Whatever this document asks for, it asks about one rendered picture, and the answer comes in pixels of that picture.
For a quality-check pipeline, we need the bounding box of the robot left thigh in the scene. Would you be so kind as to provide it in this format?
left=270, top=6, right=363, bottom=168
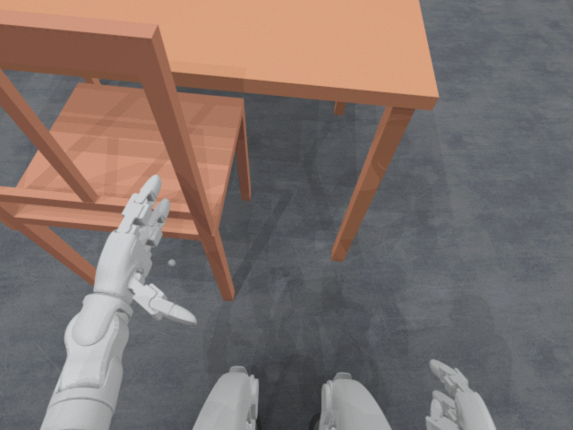
left=192, top=372, right=259, bottom=430

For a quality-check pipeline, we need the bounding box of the table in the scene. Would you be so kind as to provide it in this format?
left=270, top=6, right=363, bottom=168
left=0, top=0, right=439, bottom=262

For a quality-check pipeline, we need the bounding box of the robot right hand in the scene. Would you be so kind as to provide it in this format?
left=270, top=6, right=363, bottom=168
left=425, top=359, right=496, bottom=430

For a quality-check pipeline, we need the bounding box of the robot left hand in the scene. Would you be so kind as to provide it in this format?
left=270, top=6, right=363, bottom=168
left=93, top=175, right=197, bottom=326

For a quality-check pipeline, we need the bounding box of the robot thigh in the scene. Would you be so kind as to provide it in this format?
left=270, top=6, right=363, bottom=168
left=321, top=379, right=392, bottom=430
left=192, top=372, right=259, bottom=430

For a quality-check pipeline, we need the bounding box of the left robot forearm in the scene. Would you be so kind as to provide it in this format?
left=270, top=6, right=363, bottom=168
left=40, top=293, right=133, bottom=430

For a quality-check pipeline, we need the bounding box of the robot right thigh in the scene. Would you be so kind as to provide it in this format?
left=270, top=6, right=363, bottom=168
left=321, top=379, right=392, bottom=430

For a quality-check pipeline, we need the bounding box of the chair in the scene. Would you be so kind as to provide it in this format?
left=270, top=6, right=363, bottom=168
left=0, top=9, right=251, bottom=301

